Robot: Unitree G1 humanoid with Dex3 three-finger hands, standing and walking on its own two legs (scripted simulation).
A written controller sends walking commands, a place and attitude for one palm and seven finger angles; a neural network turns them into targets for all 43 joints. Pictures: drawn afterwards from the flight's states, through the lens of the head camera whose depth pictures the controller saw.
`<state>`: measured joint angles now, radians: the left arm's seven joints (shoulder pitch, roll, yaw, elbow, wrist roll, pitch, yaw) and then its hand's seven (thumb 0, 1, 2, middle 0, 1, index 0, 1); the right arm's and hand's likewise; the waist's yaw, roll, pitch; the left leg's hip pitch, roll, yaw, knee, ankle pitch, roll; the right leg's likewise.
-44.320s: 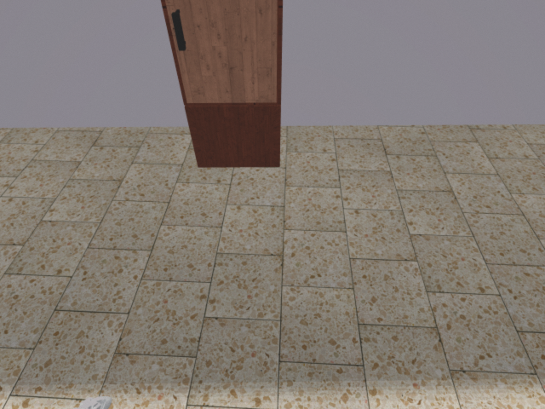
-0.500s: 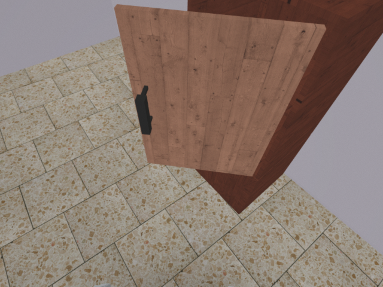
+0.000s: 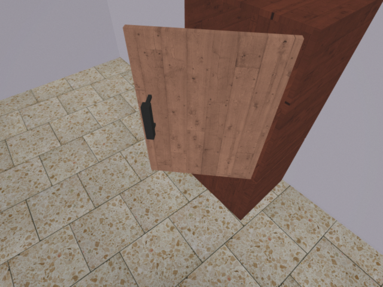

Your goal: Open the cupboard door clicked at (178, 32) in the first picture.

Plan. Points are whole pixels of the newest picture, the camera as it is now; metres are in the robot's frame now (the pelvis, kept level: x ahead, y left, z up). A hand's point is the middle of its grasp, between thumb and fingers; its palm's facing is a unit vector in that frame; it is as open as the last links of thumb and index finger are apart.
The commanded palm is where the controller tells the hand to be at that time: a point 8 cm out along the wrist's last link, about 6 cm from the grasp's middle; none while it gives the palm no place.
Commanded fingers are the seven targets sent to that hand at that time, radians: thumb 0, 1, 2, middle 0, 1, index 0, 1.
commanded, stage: come to a stop and stand still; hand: left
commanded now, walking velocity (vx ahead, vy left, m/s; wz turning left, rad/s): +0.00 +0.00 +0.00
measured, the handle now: (150, 117) +0.59 +0.17 -0.02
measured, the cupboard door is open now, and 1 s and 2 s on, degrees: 43 43 43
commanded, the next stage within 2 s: look again from close up in 0.06 s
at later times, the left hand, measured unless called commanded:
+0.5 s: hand out of the picture -0.01 +0.18 -0.18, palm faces +0.04 -0.98 -0.21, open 7.3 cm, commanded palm none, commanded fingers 0.00 0.90 0.90 -0.20 -0.30 -0.20 -0.30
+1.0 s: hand out of the picture -0.06 +0.16 -0.19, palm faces +0.06 -0.99 -0.13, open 7.3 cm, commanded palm none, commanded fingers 0.00 0.90 0.90 -0.20 -0.30 -0.20 -0.30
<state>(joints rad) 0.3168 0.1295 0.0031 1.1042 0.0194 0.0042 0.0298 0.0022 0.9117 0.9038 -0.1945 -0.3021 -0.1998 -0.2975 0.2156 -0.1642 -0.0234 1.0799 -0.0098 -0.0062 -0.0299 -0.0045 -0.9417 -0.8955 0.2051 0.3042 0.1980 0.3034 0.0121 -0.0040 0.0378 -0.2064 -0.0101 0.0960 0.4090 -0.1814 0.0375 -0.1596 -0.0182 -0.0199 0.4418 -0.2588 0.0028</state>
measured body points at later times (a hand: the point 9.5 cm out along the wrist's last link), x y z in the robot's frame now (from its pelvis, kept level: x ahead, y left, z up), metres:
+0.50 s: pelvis -0.03 +0.00 -0.01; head -0.05 +0.00 +0.44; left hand -0.02 +0.23 -0.16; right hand -0.02 -0.22 -0.17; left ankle +0.03 +0.09 -0.74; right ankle -0.01 -0.12 -0.74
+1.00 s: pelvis -0.01 +0.00 -0.01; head -0.02 +0.02 +0.44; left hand -0.06 +0.21 -0.17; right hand +0.00 -0.22 -0.16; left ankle +0.03 +0.09 -0.74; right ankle -0.01 -0.12 -0.74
